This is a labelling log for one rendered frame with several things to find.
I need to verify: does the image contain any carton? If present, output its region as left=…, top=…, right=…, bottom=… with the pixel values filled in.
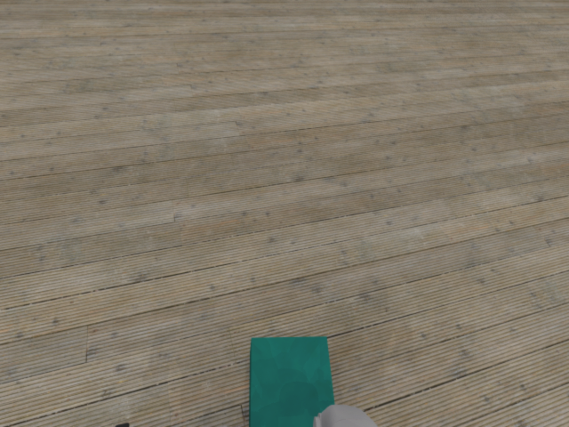
left=249, top=336, right=335, bottom=427

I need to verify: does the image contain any right robot thigh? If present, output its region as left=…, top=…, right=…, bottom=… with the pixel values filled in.
left=313, top=405, right=378, bottom=427

